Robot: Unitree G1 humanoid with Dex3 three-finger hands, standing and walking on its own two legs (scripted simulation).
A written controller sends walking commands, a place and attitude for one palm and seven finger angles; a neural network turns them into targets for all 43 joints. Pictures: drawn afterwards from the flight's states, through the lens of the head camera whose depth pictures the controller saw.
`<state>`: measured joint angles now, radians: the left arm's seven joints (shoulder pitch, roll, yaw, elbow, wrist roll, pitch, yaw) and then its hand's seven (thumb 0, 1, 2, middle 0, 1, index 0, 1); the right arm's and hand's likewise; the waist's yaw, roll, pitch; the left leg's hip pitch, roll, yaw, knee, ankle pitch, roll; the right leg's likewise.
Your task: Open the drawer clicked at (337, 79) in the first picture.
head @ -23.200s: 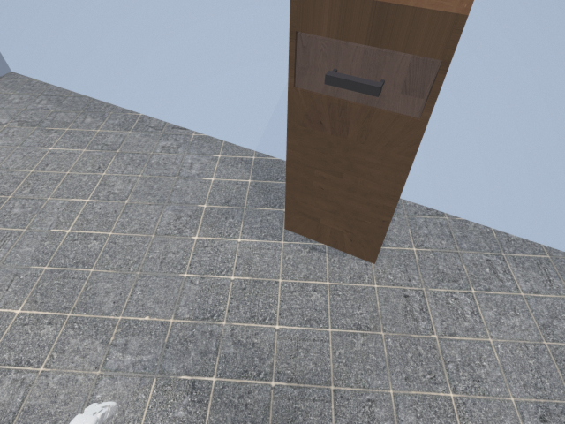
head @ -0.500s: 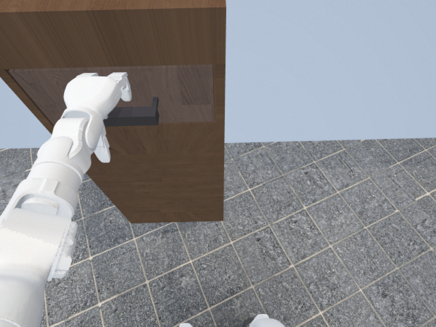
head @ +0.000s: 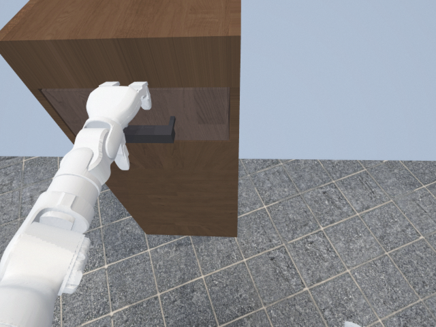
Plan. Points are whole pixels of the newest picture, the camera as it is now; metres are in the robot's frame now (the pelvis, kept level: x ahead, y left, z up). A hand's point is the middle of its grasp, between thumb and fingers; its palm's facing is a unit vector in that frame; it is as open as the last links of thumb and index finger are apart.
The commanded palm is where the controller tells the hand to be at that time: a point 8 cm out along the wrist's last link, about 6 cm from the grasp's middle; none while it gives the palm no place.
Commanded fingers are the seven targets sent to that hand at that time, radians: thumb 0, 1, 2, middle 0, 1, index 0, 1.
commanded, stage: re-aim the fingers above the handle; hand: left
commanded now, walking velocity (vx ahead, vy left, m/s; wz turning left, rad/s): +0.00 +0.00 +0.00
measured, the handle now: (140, 126) +0.52 +0.19 +0.04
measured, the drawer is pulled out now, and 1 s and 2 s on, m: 0.00 0.00 0.00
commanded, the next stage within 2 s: lower the fingers behind the handle in 1.86 s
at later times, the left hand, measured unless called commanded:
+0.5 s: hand (125, 118) +0.47 +0.19 +0.11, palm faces +0.00 +0.00 -1.00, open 13.5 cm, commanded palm +0.46 +0.20 +0.17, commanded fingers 0.00 -0.50 0.30 -0.30 -1.20 -0.30 -1.20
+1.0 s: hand (110, 129) +0.46 +0.22 +0.09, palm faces -0.05 +0.01 -1.00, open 13.8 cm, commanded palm +0.44 +0.22 +0.16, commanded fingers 0.00 -0.50 0.30 -0.30 -1.20 -0.30 -1.20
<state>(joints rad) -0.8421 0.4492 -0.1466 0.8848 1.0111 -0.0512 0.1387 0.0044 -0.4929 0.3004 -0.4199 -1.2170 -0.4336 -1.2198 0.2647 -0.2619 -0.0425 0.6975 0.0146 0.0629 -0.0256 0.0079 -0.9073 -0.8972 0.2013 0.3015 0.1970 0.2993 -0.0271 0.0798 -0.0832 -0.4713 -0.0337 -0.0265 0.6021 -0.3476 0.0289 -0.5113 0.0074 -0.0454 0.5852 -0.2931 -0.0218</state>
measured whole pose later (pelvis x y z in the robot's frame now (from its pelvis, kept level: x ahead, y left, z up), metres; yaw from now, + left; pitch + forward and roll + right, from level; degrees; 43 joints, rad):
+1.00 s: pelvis -0.02 +0.00 +0.00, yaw -3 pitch +12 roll +0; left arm -0.83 0.56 -0.04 0.95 1.05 -0.08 0.12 0.01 -0.49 0.30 -0.34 -1.21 -0.33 -1.21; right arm 0.32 -0.27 -0.03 0.66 0.03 0.07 -0.06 0.01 -0.91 -0.90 0.20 0.30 0.20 0.30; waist -0.06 0.06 -0.07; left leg -0.50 -0.02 0.03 0.61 -0.33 0.03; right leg -0.56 0.02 0.00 0.59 -0.25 -0.02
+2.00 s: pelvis +0.00 +0.00 +0.00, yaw -1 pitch +11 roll +0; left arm -0.74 0.47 -0.13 0.73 1.00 -0.03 0.09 0.00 -0.49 0.30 -0.32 -1.20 -0.32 -1.20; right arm 0.25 -0.27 -0.04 0.66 0.03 0.12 -0.04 0.01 -0.91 -0.90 0.20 0.30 0.20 0.30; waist -0.01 0.07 -0.08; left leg -0.43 -0.03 -0.01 0.59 -0.34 0.03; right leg -0.48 0.01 -0.02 0.58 -0.28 -0.02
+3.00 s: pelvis -0.01 +0.01 -0.01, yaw -2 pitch +16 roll -1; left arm -0.73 0.43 -0.07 0.91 1.08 -0.06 0.27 0.00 -0.49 0.30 -0.31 -1.20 -0.31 -1.20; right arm 0.31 -0.25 -0.06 0.69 0.01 0.08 -0.02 0.01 -0.91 -0.90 0.20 0.30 0.20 0.30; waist -0.05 0.05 -0.11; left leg -0.59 -0.03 0.02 0.71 -0.38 0.04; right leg -0.64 0.02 0.00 0.67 -0.30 -0.01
